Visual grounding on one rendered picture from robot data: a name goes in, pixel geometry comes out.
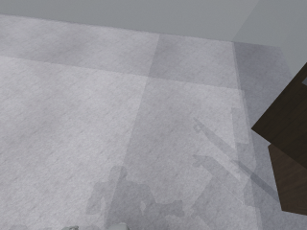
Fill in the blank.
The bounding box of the cupboard door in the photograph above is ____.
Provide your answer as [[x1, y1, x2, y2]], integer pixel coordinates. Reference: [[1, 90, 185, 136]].
[[251, 62, 307, 169]]

